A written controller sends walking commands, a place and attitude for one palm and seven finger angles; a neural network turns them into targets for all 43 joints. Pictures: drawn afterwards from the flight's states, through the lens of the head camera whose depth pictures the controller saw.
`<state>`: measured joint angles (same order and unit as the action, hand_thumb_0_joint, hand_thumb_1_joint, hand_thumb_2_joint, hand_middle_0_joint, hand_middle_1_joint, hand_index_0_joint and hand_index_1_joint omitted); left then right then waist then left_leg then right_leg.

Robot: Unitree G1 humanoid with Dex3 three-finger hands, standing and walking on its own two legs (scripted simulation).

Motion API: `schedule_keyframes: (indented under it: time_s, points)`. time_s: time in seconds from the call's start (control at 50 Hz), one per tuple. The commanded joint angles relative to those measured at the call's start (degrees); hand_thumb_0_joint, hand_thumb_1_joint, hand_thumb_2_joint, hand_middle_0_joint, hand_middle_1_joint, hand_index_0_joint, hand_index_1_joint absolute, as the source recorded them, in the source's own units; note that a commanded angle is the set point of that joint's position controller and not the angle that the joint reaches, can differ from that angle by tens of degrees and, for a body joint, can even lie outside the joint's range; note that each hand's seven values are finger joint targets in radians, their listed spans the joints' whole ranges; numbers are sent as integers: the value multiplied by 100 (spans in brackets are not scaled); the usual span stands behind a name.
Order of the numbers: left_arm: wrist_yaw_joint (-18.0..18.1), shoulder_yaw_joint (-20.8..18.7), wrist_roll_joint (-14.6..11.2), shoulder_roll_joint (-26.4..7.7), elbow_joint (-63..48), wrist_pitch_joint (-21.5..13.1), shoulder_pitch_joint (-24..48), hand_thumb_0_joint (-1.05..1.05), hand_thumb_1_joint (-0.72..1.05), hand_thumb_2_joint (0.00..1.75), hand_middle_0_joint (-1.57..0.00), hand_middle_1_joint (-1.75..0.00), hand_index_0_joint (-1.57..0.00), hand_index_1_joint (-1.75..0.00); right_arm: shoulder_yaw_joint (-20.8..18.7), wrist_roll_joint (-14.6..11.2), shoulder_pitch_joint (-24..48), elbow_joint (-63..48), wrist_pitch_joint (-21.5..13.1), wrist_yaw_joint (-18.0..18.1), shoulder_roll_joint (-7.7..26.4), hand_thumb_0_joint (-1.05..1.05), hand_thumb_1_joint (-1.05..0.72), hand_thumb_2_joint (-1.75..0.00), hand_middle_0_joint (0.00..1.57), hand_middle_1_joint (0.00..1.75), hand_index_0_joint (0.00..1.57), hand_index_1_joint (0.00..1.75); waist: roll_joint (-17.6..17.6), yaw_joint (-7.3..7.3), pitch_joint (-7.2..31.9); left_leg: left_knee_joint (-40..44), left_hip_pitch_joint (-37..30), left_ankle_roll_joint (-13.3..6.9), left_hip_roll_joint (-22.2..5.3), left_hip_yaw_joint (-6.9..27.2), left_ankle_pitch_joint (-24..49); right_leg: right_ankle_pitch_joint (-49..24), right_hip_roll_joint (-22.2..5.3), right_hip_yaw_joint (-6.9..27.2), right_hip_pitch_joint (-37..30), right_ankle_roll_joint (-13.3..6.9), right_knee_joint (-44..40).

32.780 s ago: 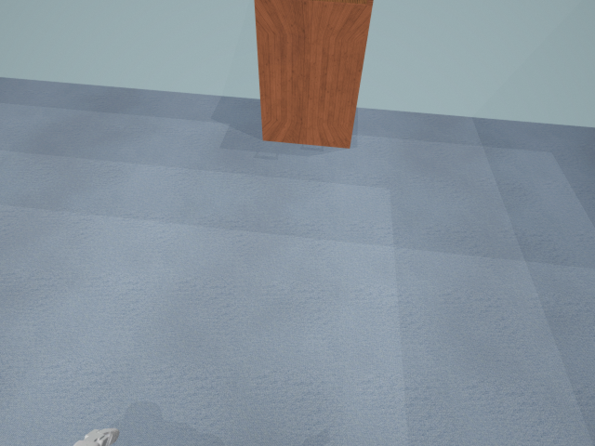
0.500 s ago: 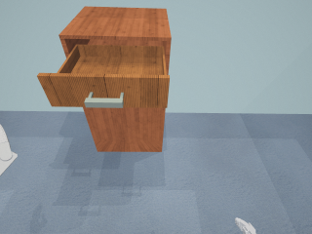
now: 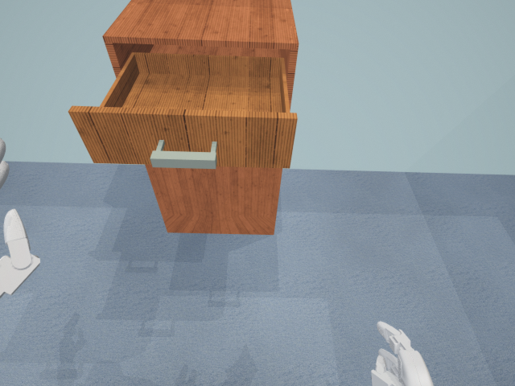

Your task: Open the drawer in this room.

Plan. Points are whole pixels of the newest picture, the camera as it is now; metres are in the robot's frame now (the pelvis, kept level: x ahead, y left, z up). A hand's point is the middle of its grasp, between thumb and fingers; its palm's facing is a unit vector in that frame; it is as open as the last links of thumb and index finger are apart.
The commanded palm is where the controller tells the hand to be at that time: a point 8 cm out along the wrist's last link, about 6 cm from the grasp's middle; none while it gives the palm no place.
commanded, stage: stop stepping back and stand still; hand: left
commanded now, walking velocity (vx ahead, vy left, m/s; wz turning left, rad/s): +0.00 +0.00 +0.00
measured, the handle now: (186, 152) +0.54 +0.18 +0.04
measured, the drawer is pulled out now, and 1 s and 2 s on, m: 0.30 0.30 0.30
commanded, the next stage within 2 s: let the arm hang, fingers relaxed in 0.30 s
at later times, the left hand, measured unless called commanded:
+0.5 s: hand (68, 297) +0.22 +0.27 +0.06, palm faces +0.21 -0.85 -0.49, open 7.4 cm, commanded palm none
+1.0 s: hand out of the picture -0.08 +0.19 -0.17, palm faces +0.01 -0.97 -0.23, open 7.3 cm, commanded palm none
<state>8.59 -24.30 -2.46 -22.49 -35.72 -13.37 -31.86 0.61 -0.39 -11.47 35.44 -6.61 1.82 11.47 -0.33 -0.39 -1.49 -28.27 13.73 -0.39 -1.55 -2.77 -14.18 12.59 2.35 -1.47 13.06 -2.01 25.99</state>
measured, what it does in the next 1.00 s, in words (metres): stands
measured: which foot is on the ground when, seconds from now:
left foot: down 0.00-1.00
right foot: down 0.00-1.00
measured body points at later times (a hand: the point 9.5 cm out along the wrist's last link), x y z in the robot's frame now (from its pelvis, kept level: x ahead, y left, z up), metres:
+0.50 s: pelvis -0.01 +0.02 -0.01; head +0.00 +0.00 +0.44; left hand +0.20 +0.31 +0.09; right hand +0.16 -0.23 -0.11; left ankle +0.01 +0.11 -0.74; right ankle +0.01 -0.10 -0.74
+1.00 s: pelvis -0.02 +0.00 +0.00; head +0.01 +0.00 +0.45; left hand -0.07 +0.25 -0.15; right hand -0.07 -0.22 -0.16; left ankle +0.01 +0.11 -0.74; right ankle +0.01 -0.10 -0.74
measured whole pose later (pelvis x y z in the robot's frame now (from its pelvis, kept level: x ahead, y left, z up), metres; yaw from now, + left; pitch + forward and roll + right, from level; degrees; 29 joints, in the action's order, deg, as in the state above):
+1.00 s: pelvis -0.02 +0.00 +0.00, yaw +0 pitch -2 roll +0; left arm 1.2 -0.7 0.6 -11.1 65.8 1.6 -19.0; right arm -0.9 0.6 -19.6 63.5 2.1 1.4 8.9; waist 0.8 -0.5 -5.7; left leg -25.6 13.2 -0.8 -1.0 -2.7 -10.8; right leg 9.4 1.9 -1.8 12.5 -2.0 23.5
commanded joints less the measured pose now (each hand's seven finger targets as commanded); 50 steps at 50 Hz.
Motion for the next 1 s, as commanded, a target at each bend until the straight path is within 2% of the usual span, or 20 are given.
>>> schedule_keyframes:
  time_s: [0.0,0.14,0.26,0.36,0.38,0.4,0.42,0.46,0.48,0.52,0.54,0.58,0.6,0.66,0.72,0.78,0.8,0.88,0.9,0.98]
  points:
    - [138,-826,-20,-1198,-1518,-379,33,0,90,90,-20,-30,-20,-30,-266,43,460,-923,-312,87,731,0,-90,-90,20,30,20,30,607,19,762,633,-171,-95,-368,474,1389,-1275,-399,427,-483,131,-255]
    - [141,-865,-89,-1079,-1415,-396,-243,0,90,90,-20,-30,-20,-30,-266,33,407,-953,-271,98,687,0,-90,-90,20,30,20,30,420,-9,893,604,-165,-29,-377,415,1554,-1573,-384,347,-677,148,-260]
    - [129,-816,-82,-1034,-1194,-367,-170,0,90,90,-20,-30,-20,-30,-286,30,440,-937,-233,124,712,0,-90,-90,20,30,20,30,244,-18,737,707,-48,-29,-325,405,1076,-1289,-384,387,-582,171,-470]
    - [124,-744,-68,-1026,-1357,-376,-136,0,90,90,-20,-30,-20,-30,-285,35,468,-969,-243,132,722,0,-90,-90,20,30,20,30,417,-6,728,778,-2,-14,-295,414,1010,-1155,-371,340,-581,185,-488]
    - [-624,1945,413,-19,3996,510,380,0,90,90,-20,-30,-20,-30,-580,-169,912,525,-643,-285,1741,0,-90,-90,20,30,20,30,511,-299,107,-42,313,-87,-489,596,1657,-1340,-767,37,481,81,469]
    - [-750,1751,473,23,4257,1036,420,0,90,90,-20,-30,-20,-30,-651,-24,397,733,-292,-269,1556,0,-90,-90,20,30,20,30,649,-188,637,130,-87,9,-620,488,2391,-1111,-737,374,529,90,307]
    - [-778,1777,454,37,4364,1168,621,0,90,90,-20,-30,-20,-30,-595,10,193,675,-72,-248,1499,0,-90,-90,20,30,20,30,430,-151,826,162,47,-189,-763,723,2347,-583,-587,210,436,52,630]
    - [-801,1822,463,-19,4892,1221,982,0,90,90,-20,-30,-20,-30,-484,71,340,581,170,-209,1489,0,-90,-90,20,30,20,30,-169,-39,694,312,440,-505,-911,1053,2087,-1,-430,252,243,37,955]
    - [-810,1842,472,-74,5280,1247,1123,0,90,90,-20,-30,-20,-30,-447,116,436,604,240,-197,1503,0,-90,-90,20,30,20,30,-454,13,598,358,611,-533,-889,1092,1717,57,-444,311,85,26,881]
    - [-817,1913,483,-160,6111,1300,1373,0,90,90,-20,-30,-20,-30,-400,164,518,698,378,-190,1429,0,-90,-90,20,30,20,30,-628,88,396,347,665,-398,-633,905,1054,-256,-602,533,-39,-23,432]
    - [-813,1959,477,-186,6538,1330,1496,0,90,90,-20,-30,-20,-30,-362,167,486,804,453,-183,1300,0,-90,-90,20,30,20,30,-657,65,313,267,578,-301,-439,775,667,-298,-733,735,28,-61,133]
    - [-801,2088,435,-198,7289,1363,1791,0,90,90,-20,-30,-20,-30,-273,165,311,1047,586,-162,1064,0,-90,-90,20,30,20,30,-585,-55,205,98,156,-169,-139,516,86,67,-993,1123,390,-194,-445]
    - [-781,2136,419,-169,7570,1376,1906,0,90,90,-20,-30,-20,-30,-238,159,185,1172,644,-158,951,0,-90,-90,20,30,20,30,-364,-111,188,143,-69,-132,-102,485,-13,418,-990,1134,525,-228,-631]
    - [-772,2215,365,-9,8362,1356,1888,0,90,90,-20,-30,-20,-30,-184,159,6,1572,675,-124,798,0,-90,-90,20,30,20,30,491,-86,44,554,-67,-127,-242,576,-227,864,-797,1025,425,-150,-745]
    - [-753,2185,348,150,8982,1317,1609,0,90,90,-20,-30,-20,-30,-204,151,-198,1883,685,-67,704,0,-90,-90,20,30,20,30,780,-11,143,731,-7,-146,-326,609,-307,587,-734,912,19,-134,-839]
    - [-744,2196,319,218,9371,1283,1505,0,90,90,-20,-30,-20,-30,-233,130,-492,2169,684,-27,643,0,-90,-90,20,30,20,30,598,-33,192,707,-168,-142,-327,568,-191,508,-771,869,-9,-174,-940]
    - [-731,2197,319,256,9458,1278,1475,0,90,90,-20,-30,-20,-30,-250,117,-570,2228,701,-13,608,0,-90,-90,20,30,20,30,413,-37,78,700,-222,-148,-350,572,-142,515,-745,844,50,-176,-1000]
    - [-699,2222,310,440,9741,1313,1387,0,90,90,-20,-30,-20,-30,-264,126,-923,2474,721,27,482,0,-90,-90,20,30,20,30,274,-59,-182,815,-115,-172,-395,598,-228,647,-713,773,152,-163,-989]
    - [-684,2233,312,478,9773,1321,1328,0,90,90,-20,-30,-20,-30,-267,120,-943,2498,738,28,434,0,-90,-90,20,30,20,30,113,-33,-244,835,-119,-178,-413,613,-304,754,-680,732,200,-145,-1016]
    - [-661,2230,322,620,9858,1357,1272,0,90,90,-20,-30,-20,-30,-275,143,-1103,2589,731,38,314,0,-90,-90,20,30,20,30,119,-24,-344,991,71,-202,-452,671,-497,727,-636,663,184,-119,-852]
